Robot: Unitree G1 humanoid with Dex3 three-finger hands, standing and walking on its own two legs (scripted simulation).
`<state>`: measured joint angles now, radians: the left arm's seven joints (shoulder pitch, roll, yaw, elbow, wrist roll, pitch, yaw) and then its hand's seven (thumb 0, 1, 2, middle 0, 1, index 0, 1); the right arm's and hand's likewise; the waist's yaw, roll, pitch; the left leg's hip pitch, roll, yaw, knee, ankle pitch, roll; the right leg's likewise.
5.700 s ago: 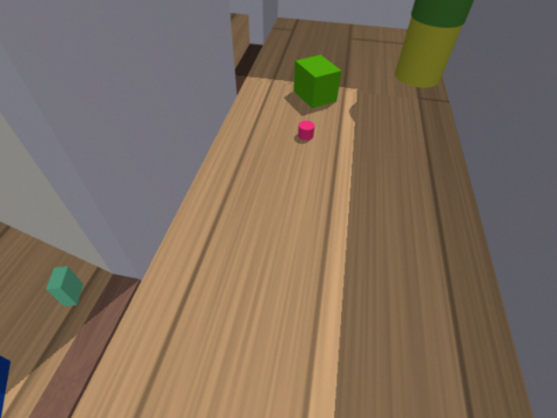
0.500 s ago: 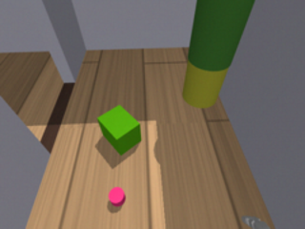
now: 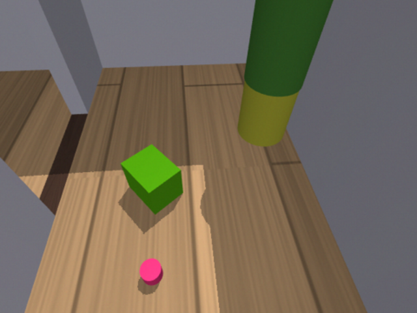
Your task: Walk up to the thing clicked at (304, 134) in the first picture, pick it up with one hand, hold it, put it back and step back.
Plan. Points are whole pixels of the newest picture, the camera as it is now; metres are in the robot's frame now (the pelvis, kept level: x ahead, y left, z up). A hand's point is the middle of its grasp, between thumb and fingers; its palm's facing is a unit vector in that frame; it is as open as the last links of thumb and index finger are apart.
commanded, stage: walk up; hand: left
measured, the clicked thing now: (151, 271) +0.41 +0.23 -0.74
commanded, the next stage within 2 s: stand in 0.34 s
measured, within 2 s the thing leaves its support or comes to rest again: neither
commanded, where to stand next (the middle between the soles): +0.02 -0.01 m, yaw +0 degrees
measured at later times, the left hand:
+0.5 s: hand out of the picture +0.08 +0.25 -0.16, palm faces -0.01 -0.94 -0.33, open 7.4 cm
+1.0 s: hand out of the picture +0.08 +0.25 -0.15, palm faces -0.02 -0.94 -0.34, open 7.4 cm
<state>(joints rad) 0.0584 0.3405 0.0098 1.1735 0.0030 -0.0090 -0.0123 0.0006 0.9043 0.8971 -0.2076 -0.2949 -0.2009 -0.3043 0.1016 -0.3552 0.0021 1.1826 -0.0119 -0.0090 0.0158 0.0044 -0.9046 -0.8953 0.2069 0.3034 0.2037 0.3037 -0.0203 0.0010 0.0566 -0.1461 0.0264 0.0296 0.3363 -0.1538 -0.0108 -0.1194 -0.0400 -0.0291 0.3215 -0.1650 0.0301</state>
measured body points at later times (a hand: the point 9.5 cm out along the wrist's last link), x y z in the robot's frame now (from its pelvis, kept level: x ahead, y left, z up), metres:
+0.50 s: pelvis +0.01 +0.00 +0.00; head +0.01 +0.00 +0.45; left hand +0.08 +0.30 -0.13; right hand +0.10 -0.30 -0.13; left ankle +0.02 +0.12 -0.75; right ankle +0.01 -0.14 -0.75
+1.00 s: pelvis +0.01 -0.01 +0.00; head +0.01 -0.01 +0.45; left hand +0.08 +0.30 -0.13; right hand +0.08 -0.31 -0.13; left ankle +0.02 +0.12 -0.75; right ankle +0.01 -0.14 -0.75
